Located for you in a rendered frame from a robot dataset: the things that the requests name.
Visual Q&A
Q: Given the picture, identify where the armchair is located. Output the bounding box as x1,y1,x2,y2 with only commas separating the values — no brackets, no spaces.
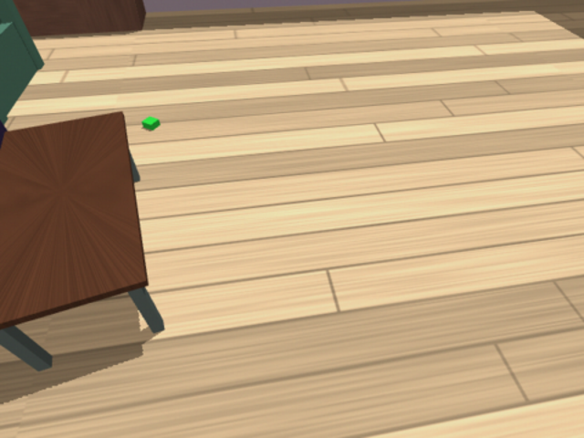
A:
0,0,45,125

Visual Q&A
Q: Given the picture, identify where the coffee table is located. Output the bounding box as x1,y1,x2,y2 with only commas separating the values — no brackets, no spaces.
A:
0,111,165,371

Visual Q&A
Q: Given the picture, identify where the small box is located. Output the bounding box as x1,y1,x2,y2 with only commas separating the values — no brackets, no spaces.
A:
142,117,161,130

